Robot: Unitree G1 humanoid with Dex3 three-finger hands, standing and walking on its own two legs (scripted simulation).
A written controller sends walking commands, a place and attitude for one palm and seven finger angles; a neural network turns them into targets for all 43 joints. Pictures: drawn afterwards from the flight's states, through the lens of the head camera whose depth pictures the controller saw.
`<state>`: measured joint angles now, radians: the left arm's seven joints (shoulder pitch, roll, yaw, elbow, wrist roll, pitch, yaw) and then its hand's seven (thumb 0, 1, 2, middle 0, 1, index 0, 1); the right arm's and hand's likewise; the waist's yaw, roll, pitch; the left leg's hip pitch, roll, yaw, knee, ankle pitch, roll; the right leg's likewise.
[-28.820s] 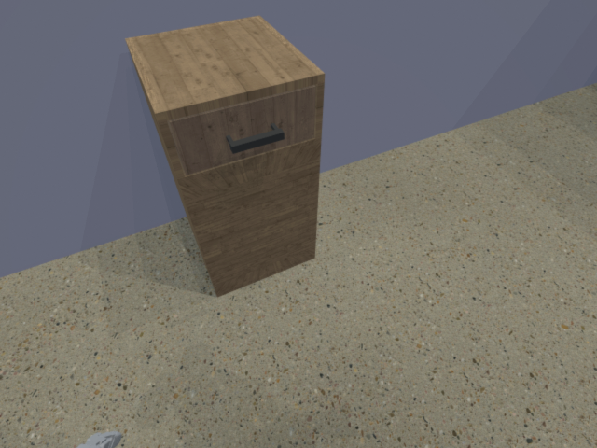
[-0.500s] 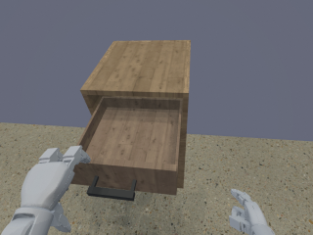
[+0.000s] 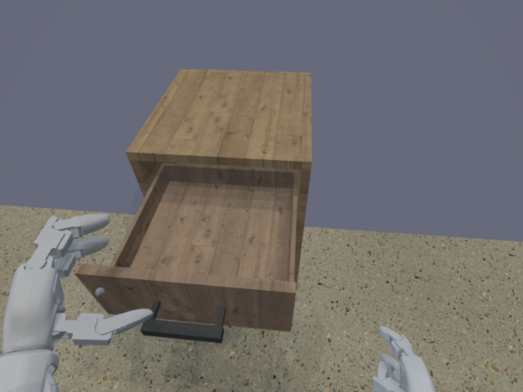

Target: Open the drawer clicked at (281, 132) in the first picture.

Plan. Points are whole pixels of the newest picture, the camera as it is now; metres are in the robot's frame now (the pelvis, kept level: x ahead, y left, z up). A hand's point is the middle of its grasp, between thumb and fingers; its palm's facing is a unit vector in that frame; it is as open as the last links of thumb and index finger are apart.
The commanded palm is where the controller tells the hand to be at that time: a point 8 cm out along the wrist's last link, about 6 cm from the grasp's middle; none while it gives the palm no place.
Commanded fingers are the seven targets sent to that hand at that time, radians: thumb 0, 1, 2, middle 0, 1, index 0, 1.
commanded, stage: draw the hand back to the body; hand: left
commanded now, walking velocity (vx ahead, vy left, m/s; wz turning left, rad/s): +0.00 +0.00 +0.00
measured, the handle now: (185, 319) +0.26 +0.17 -0.08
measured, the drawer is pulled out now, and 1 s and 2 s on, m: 0.30 0.30 0.30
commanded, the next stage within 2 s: step back with the hand held close in 0.62 s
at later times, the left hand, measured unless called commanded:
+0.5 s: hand (73, 297) +0.18 +0.23 +0.16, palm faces +0.41 -0.82 -0.40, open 8.1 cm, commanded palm +0.13 +0.27 +0.18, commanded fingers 0.00 0.90 0.90 -0.20 -0.30 -0.20 -0.30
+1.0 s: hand (89, 295) +0.18 +0.22 +0.15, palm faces +0.27 -0.82 -0.51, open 7.4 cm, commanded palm +0.12 +0.27 +0.18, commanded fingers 0.00 0.90 0.90 -0.20 -0.30 -0.20 -0.30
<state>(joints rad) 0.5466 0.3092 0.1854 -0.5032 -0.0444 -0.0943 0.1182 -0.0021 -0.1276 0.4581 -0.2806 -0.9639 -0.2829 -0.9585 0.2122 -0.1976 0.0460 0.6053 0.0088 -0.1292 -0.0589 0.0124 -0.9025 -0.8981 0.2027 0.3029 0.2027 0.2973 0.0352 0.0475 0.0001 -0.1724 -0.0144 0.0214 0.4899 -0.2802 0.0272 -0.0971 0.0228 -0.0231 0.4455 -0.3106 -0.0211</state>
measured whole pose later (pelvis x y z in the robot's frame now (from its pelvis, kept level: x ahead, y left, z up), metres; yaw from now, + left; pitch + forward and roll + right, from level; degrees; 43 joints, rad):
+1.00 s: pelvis -0.01 -0.01 +0.00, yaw +0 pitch +2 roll -1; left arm 0.63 0.37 0.33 -0.54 -0.05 -0.16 0.10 0.02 0.89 0.90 -0.21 -0.31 -0.21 -0.30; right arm 0.15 -0.25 -0.02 0.56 0.03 -0.01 -0.06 0.01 -0.90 -0.90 0.20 0.30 0.20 0.30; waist -0.01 0.05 0.03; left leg -0.27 0.01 0.02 0.48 -0.24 0.01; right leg -0.20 0.04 -0.03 0.44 -0.27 -0.04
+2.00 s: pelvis -0.15 -0.02 -0.01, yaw -1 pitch +2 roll -1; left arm 0.68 0.44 0.37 -0.65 -0.07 -0.24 0.09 0.02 0.88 0.90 -0.21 -0.31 -0.22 -0.30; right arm 0.13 -0.18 -0.01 0.61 0.02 -0.07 -0.04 0.01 -0.90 -0.90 0.20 0.30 0.21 0.30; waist -0.01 0.01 0.04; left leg -0.56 0.00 -0.04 0.87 -0.35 -0.01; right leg -0.27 0.07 -0.03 0.54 -0.31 -0.06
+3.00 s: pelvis -0.29 -0.04 +0.00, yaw +0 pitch -1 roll +0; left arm 0.65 0.37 0.32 -0.56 -0.03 -0.20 0.16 0.02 0.88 0.90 -0.21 -0.31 -0.21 -0.30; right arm 0.24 -0.20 0.00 0.62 0.00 -0.09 -0.05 0.01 -0.90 -0.90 0.20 0.30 0.20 0.30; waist -0.02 -0.01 0.01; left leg -0.24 0.01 0.01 0.51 -0.25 0.00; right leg -0.25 0.03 -0.05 0.49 -0.23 -0.04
